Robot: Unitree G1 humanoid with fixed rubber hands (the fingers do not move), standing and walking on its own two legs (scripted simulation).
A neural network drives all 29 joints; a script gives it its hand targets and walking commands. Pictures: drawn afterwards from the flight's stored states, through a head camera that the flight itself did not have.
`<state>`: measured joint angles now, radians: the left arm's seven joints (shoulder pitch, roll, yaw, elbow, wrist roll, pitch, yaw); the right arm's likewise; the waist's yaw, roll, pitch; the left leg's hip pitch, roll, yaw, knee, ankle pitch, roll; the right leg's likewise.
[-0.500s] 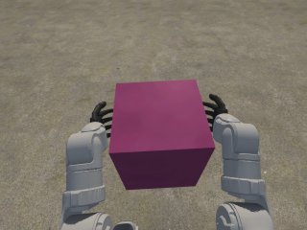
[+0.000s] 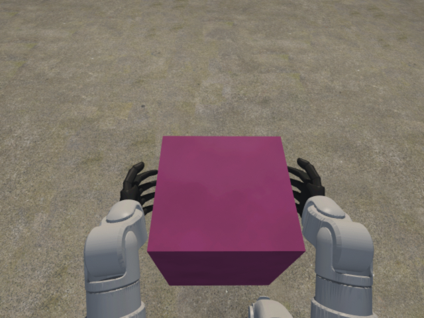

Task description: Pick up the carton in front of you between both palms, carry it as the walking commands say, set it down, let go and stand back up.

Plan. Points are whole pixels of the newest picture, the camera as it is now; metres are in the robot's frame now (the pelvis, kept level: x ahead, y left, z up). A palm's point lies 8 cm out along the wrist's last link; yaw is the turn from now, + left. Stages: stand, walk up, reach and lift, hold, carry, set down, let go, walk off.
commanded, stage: carry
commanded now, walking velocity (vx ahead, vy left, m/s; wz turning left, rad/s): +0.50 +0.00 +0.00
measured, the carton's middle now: (220, 217) +0.30 -0.01 +0.01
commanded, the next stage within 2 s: none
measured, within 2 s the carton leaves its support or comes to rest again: neither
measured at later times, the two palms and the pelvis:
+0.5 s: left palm (164, 110) +0.53 +0.11 +0.08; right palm (290, 103) +0.55 -0.19 +0.08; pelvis +0.30 -0.06 +0.00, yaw +3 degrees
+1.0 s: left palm (154, 44) +0.86 +0.16 +0.07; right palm (250, 42) +0.85 -0.14 +0.08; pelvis +0.61 +0.02 +0.00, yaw +0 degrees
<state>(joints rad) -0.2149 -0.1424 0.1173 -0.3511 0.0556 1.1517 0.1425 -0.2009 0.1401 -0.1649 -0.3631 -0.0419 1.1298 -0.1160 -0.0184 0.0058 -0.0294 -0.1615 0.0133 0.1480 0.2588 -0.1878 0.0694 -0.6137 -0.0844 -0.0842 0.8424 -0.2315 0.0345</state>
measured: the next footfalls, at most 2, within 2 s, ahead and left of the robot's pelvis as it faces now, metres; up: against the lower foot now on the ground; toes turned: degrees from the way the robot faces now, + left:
right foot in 0.22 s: +0.33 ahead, -0.13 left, +0.00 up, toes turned -9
left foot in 0.76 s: +0.65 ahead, +0.10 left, +0.00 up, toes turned +13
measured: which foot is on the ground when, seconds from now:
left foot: down 0.00-0.24, up 0.26-0.74, down 0.76-1.00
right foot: up 0.00-0.20, down 0.22-0.78, up 0.80-1.00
